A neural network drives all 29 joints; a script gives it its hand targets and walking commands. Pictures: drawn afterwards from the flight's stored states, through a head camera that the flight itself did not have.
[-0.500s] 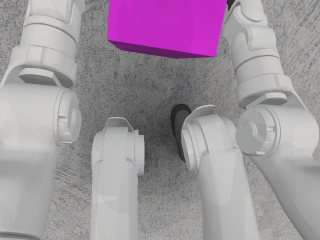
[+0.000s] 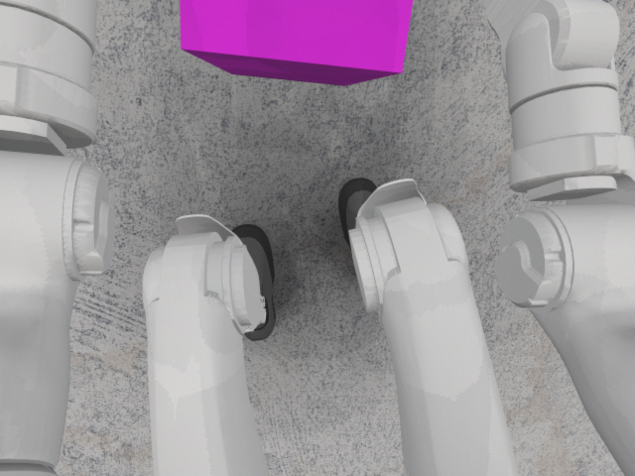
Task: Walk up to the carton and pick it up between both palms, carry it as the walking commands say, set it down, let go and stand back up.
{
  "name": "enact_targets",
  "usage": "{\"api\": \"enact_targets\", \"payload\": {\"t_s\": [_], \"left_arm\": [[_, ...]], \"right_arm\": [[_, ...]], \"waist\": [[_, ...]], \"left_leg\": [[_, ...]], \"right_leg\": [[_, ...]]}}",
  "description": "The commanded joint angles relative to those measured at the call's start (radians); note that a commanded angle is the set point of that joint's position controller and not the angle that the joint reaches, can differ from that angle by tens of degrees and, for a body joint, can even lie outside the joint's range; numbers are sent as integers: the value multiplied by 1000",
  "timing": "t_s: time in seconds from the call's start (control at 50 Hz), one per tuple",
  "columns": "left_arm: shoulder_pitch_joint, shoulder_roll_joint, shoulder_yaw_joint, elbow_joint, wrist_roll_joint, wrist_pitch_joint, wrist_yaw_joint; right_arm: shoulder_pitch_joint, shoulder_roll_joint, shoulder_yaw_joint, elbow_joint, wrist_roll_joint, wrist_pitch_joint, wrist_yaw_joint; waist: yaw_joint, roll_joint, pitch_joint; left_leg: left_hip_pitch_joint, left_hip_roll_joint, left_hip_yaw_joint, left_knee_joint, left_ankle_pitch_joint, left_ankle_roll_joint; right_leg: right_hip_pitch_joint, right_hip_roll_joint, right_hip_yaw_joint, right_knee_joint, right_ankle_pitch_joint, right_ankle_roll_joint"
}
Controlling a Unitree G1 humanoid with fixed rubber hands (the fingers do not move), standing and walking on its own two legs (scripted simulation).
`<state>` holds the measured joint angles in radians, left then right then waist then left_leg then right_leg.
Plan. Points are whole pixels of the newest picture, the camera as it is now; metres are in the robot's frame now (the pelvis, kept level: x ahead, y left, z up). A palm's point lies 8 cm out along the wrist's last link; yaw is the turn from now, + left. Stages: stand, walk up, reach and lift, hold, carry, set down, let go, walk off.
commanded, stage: set down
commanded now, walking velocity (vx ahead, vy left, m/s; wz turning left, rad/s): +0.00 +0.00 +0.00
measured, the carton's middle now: out of the picture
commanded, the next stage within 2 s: let go in 1.00 s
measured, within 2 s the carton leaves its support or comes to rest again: neither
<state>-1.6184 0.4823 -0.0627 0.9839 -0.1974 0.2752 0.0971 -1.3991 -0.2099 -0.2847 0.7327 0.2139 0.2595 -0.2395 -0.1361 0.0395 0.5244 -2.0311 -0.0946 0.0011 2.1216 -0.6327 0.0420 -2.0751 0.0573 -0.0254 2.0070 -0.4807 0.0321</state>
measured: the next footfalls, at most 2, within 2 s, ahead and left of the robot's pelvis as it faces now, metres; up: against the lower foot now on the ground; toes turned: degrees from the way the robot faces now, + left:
none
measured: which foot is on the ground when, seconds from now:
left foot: down 0.00-1.00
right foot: down 0.00-1.00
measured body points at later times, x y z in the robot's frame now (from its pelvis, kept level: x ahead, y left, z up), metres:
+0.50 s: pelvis +0.03 +0.00 +0.13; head +0.34 +0.01 +0.46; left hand +0.61 +0.14 +0.04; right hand +0.53 -0.21 +0.04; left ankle +0.10 +0.09 -0.38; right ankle +0.14 -0.12 -0.38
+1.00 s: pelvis +0.06 +0.00 +0.25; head +0.35 +0.00 +0.60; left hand +0.62 +0.13 +0.16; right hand +0.54 -0.21 +0.16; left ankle +0.10 +0.09 -0.38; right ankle +0.14 -0.12 -0.38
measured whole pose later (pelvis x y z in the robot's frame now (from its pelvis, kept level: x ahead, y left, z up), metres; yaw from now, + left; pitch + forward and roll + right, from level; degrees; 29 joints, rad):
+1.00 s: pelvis +0.06 +0.00 +0.25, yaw +2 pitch +43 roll -2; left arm -1.26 0.32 0.19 1.07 0.09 0.21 -0.03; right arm -1.00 -0.02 -0.44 0.74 -0.07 0.19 -0.14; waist -0.15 0.05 -0.06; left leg -1.45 -0.10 -0.08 1.08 -0.36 0.02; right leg -1.48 0.04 0.01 1.00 -0.27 0.00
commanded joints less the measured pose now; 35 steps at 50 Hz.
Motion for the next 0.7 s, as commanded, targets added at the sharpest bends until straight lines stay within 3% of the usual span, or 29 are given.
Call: {"api": "enact_targets", "payload": {"t_s": [0.0,0.02,0.04,0.06,0.08,0.1,0.12,0.14,0.16,0.18,0.22,0.24,0.3,0.32,0.34,0.36,0.38,0.4,0.42,0.44,0.46,0.48,0.5,0.52,0.58,0.62,0.64,0.66,0.68], "left_arm": [[-377,100,55,-95,20,-10,-21],[-328,89,77,6,49,-7,-35],[-310,99,104,7,64,-16,-46],[-293,69,106,62,79,-25,-57],[-268,58,106,69,78,-40,-69],[-263,65,130,-43,99,-63,-70],[-231,57,122,7,95,-68,-75],[-232,44,123,-41,90,-79,-70],[-203,31,121,-10,100,-84,-77],[-232,48,136,25,119,-85,-79],[-187,60,174,-9,173,-80,-75],[-148,20,162,4,171,-78,-75],[-114,-6,156,-132,173,-83,-72],[-120,-5,154,-114,179,-78,-77],[-65,-27,140,-86,190,-65,-76],[-89,-25,158,-152,184,-68,-70],[-94,-5,174,-110,205,-66,-67],[-98,-10,171,-107,188,-64,-71],[-131,-6,169,-174,197,-69,-62],[-124,-29,165,-113,187,-63,-71],[-154,-18,172,-146,185,-73,-73],[-140,-15,177,-116,195,-70,-78],[-156,-32,173,-132,200,-71,-84],[-131,-14,194,-50,207,-65,-78],[-105,-41,173,-12,198,-60,-94],[-66,-41,188,-41,195,-54,-100],[-75,-45,180,-47,186,-58,-95],[-108,-14,202,-59,199,-57,-92],[-100,-20,195,-100,200,-62,-91]], "right_arm": [[-312,-74,17,-243,-31,0,-3],[-277,-27,30,-158,-43,3,6],[-247,-6,22,-174,-60,-4,5],[-213,-9,-8,-96,-101,-13,10],[-203,6,-18,-115,-112,-30,16],[-160,22,-48,-175,-120,-49,16],[-157,10,-63,-182,-131,-60,15],[-131,-5,-91,-191,-147,-76,20],[-85,19,-86,-130,-149,-79,25],[-84,8,-99,-73,-161,-80,32],[-49,15,-96,-99,-192,-74,30],[1,-1,-115,-55,-213,-83,37],[48,64,-82,-125,-174,-82,49],[60,65,-88,-99,-170,-79,53],[48,53,-72,-164,-158,-78,56],[34,55,-75,-205,-154,-83,62],[42,26,-104,-149,-185,-82,65],[23,52,-84,-164,-163,-81,66],[37,12,-120,-163,-182,-87,64],[32,23,-112,-95,-185,-80,72],[-3,0,-133,-141,-199,-90,74],[9,16,-124,-121,-204,-86,68],[54,37,-128,-63,-193,-83,76],[41,8,-154,-68,-227,-81,70],[27,37,-145,-82,-212,-78,80],[8,37,-122,-183,-203,-77,83],[15,20,-138,-173,-221,-80,82],[-13,24,-125,-195,-205,-76,85],[46,48,-120,-168,-217,-71,89]], "waist": [[-60,57,-1849],[-37,45,-1722],[-27,16,-1705],[-52,48,-1619],[-64,34,-1600],[-57,59,-1693],[-73,50,-1744],[-92,60,-1716],[-77,97,-1705],[-82,93,-1586],[-44,98,-1631],[-76,114,-1582],[-32,170,-1717],[-48,185,-1690],[-26,222,-1770],[-19,193,-1736],[-31,183,-1654],[-23,171,-1660],[-55,196,-1701],[-57,185,-1570],[-76,184,-1542],[-61,155,-1587],[-71,209,-1541],[-89,160,-1542],[-82,162,-1553],[-62,150,-1712],[-88,129,-1696],[-50,104,-1696],[-71,103,-1713]], "left_leg": [[597,-11,3,-261,254,-20],[517,-11,-4,-292,200,-9],[478,-11,5,-307,201,-7],[422,-18,7,-323,197,-15],[410,-19,3,-337,213,-11],[455,-21,4,-342,314,-17],[491,-23,-6,-350,345,-17],[460,-13,-12,-358,409,-24],[516,-12,-13,-376,445,-33],[402,-5,-15,-434,292,-26],[473,-10,-9,-487,326,-31],[479,-10,-20,-500,354,-37],[625,-17,-20,-559,480,-42],[649,-14,-25,-579,443,-41],[776,-13,-33,-585,551,-49],[765,-13,-39,-614,556,-46],[729,-11,-43,-640,478,-51],[737,-9,-42,-659,512,-49],[806,-12,-45,-677,517,-61],[717,-11,-46,-702,453,-59],[717,-13,-48,-725,410,-58],[749,-14,-47,-751,418,-58],[789,-11,-45,-784,422,-64],[799,-10,-60,-795,390,-61],[830,-2,-60,-869,357,-55],[914,-12,-44,-892,420,-50],[911,-9,-55,-910,435,-51],[915,-11,-58,-928,396,-44],[935,-10,-51,-941,418,-50]], "right_leg": [[855,8,-80,-168,353,17],[809,6,-72,-185,307,19],[844,6,-68,-203,330,26],[805,6,-61,-220,338,21],[806,6,-63,-232,359,24],[876,18,-53,-237,473,23],[886,22,-62,-240,500,28],[851,27,-54,-247,570,21],[833,28,-38,-277,570,17],[786,23,-43,-307,457,12],[818,19,-49,-345,456,20],[773,21,-49,-364,464,18],[862,35,-25,-434,553,10],[822,34,-34,-456,505,12],[820,36,-30,-481,545,15],[800,39,-36,-496,538,14],[767,37,-46,-510,473,13],[792,33,-41,-544,502,16],[789,34,-54,-558,490,14],[740,30,-54,-576,452,19],[729,23,-58,-591,414,15],[800,24,-57,-622,431,19],[765,20,-54,-660,418,14],[769,23,-62,-668,383,18],[836,17,-60,-729,375,19],[976,15,-54,-764,439,21],[987,15,-59,-777,465,25],[999,17,-53,-793,421,29],[1024,19,-63,-798,461,29]]}}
